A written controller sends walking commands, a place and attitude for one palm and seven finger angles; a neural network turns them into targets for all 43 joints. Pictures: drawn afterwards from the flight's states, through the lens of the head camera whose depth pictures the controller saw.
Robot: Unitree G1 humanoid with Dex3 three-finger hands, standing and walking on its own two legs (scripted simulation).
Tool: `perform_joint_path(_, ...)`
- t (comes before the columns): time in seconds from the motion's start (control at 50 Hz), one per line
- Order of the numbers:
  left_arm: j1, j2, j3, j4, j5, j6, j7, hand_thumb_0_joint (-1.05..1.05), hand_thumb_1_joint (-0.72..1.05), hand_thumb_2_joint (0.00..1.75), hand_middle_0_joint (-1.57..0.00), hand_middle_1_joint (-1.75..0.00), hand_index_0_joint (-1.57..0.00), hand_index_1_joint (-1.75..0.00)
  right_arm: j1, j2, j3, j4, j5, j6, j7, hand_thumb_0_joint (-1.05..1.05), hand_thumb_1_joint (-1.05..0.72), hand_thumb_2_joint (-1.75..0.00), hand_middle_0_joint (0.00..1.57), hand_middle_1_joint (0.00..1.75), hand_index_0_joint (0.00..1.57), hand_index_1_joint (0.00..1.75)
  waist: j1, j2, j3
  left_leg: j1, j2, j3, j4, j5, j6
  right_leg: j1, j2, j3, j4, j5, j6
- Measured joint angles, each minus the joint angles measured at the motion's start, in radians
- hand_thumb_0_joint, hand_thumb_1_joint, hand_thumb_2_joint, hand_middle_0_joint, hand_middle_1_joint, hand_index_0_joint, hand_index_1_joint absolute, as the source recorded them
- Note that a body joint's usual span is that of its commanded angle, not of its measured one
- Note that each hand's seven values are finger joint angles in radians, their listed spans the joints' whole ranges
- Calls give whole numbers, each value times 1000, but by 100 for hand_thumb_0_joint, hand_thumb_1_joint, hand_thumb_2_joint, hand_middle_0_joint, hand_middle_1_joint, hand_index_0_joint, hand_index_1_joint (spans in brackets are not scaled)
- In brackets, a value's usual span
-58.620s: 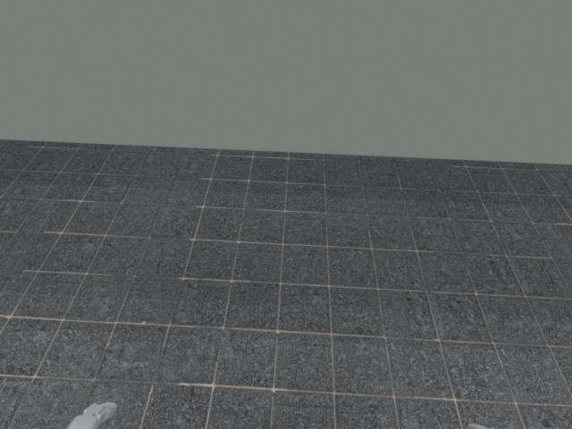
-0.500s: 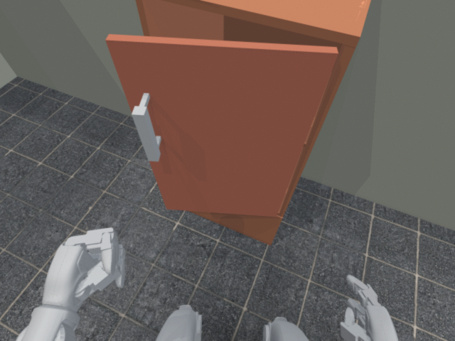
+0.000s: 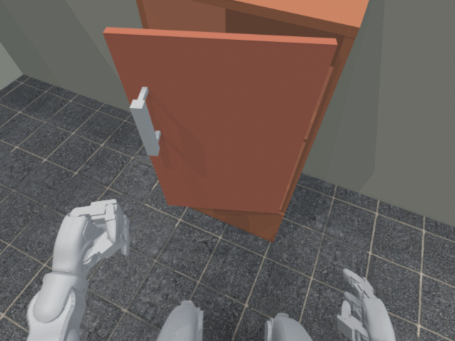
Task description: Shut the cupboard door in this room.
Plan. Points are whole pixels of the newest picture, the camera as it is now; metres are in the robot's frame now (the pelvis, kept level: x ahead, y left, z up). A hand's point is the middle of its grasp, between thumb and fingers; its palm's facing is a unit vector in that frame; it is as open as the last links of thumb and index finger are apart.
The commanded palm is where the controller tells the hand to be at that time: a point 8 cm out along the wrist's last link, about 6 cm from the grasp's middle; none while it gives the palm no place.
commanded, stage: bring the fist close to the handle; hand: left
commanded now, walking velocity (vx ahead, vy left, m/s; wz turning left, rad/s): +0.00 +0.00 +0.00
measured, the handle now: (149, 122) +0.51 +0.19 +0.06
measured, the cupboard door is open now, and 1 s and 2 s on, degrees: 20 20 8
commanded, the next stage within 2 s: push the door shut along its arc in 1.14 s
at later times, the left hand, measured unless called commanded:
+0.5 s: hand (145, 186) +0.36 +0.17 +0.07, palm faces -0.04 -1.00 -0.03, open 3.1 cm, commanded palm +0.34 +0.22 +0.06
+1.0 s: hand (149, 162) +0.41 +0.17 +0.06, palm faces +0.00 -1.00 -0.03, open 3.1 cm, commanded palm +0.38 +0.22 +0.06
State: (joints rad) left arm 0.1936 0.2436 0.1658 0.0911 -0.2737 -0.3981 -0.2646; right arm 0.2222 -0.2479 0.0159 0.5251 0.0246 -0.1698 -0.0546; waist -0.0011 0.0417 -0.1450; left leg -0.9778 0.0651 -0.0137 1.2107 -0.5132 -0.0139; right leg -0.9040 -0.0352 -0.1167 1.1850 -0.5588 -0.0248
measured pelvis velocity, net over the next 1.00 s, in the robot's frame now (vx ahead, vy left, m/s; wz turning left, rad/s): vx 0.01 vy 0.01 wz -0.04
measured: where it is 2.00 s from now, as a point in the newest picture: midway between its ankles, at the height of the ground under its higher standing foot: outside the picture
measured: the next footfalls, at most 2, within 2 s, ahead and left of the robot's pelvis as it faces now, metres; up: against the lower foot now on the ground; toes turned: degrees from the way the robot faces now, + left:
none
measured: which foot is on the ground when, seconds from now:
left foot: down 0.00-1.00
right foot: down 0.00-1.00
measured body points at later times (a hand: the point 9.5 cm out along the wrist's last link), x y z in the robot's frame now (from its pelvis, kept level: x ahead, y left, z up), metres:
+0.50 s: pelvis +0.01 +0.01 +0.01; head +0.09 +0.01 +0.46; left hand +0.35 +0.22 +0.07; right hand +0.14 -0.24 -0.09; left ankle +0.04 +0.13 -0.64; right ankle +0.01 -0.11 -0.64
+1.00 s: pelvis +0.01 +0.01 +0.02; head +0.10 +0.01 +0.46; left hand +0.40 +0.23 +0.06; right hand +0.09 -0.25 -0.10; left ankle +0.04 +0.13 -0.64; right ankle +0.01 -0.11 -0.64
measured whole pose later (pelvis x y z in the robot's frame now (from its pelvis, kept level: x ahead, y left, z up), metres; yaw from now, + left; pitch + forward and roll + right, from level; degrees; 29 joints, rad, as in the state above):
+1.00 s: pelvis +0.01 +0.01 +0.02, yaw -2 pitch +18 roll -1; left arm -0.38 0.26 0.25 0.70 -0.18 -0.42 -0.17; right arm 0.31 -0.25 0.00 0.61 0.02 -0.03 -0.01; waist -0.07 0.03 -0.14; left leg -0.93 0.07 0.05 1.09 -0.47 0.01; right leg -0.90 -0.03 -0.05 1.09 -0.50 0.00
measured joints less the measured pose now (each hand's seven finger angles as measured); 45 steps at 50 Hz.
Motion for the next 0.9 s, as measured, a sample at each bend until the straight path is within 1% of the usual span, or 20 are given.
perform_joint_path(0.06, -37, 2, -15, 27, 9, 48, -4, 1, 90, 90, -130, -150, -130, -151, 7, -1, 0, 4, 3, 5, -1, 2, -91, -90, 20, 30, 20, 30, -11, 3, 2, 8, 0, 7, -15, 5, 3, 5, 0, 6, -14, 8, 3)
perform_joint_path(0.12, -62, -1, -19, 40, 16, 63, 15, 2, 90, 90, -130, -150, -130, -150, 20, 1, -2, 8, 1, 8, -2, 2, -91, -90, 20, 30, 20, 30, -19, 1, 1, 24, 0, 17, -36, 10, 7, 16, 1, 16, -33, 16, 7)
perform_joint_path(0.24, -140, -8, 6, 106, 29, 28, 69, 2, 90, 90, -130, -150, -130, -150, 39, 0, -7, 26, -3, 22, 10, 2, -91, -90, 20, 30, 20, 30, -27, -8, -5, 43, -3, 30, -61, 16, 11, 28, -2, 28, -53, 23, 12)
perform_joint_path(0.42, -282, -17, -24, 250, 66, 37, 80, 2, 90, 90, -130, -150, -130, -150, 30, -8, -10, 49, -4, 41, 15, 2, -91, -90, 20, 30, 20, 30, -35, -10, 13, 39, -8, 38, -73, 23, 18, 22, -6, 35, -66, 33, 19)
perform_joint_path(0.5, -339, -23, -7, 283, 74, 7, 103, 2, 90, 90, -130, -150, -130, -150, 25, 1, -12, 62, -9, 48, 19, 1, -91, -90, 20, 30, 20, 30, -40, -18, 11, 40, -7, 45, -80, 25, 19, 18, -4, 43, -69, 36, 21)
perform_joint_path(0.56, -390, -15, 11, 335, 84, -4, 114, 2, 90, 90, -130, -150, -130, -150, 26, 4, -11, 68, -11, 60, 27, 1, -91, -90, 20, 30, 20, 30, -41, -19, 5, 43, -6, 48, -84, 25, 19, 19, -4, 45, -72, 37, 21)
perform_joint_path(0.7, -511, 8, 23, 498, 91, 17, 101, 1, 90, 90, -130, -150, -130, -150, 36, 0, -6, 73, -6, 86, 32, 1, -91, -90, 20, 30, 20, 30, -46, -13, 13, 40, -7, 45, -94, 34, 19, 18, -4, 42, -84, 45, 21)
perform_joint_path(0.8, -598, 3, 36, 569, 99, -15, 105, 2, 90, 90, -130, -150, -130, -150, 39, -3, -11, 93, -11, 90, 31, 1, -91, -90, 20, 30, 20, 30, -56, -17, 19, 18, -5, 45, -87, 36, 19, -4, -2, 43, -78, 49, 20)
perform_joint_path(0.86, -618, 5, 56, 585, 106, -35, 108, 2, 90, 90, -130, -150, -130, -150, 47, -3, -16, 97, -15, 102, 36, 1, -91, -90, 20, 30, 20, 30, -64, -19, 14, 13, -2, 52, -86, 34, 19, -14, 1, 51, -75, 49, 20)
perform_joint_path(0.9, -614, 9, 69, 592, 109, -37, 105, 2, 90, 90, -130, -150, -130, -150, 57, -3, -19, 94, -16, 114, 41, 1, -91, -90, 20, 30, 20, 30, -68, -17, 8, 18, 0, 59, -92, 34, 19, -14, 3, 57, -77, 50, 21)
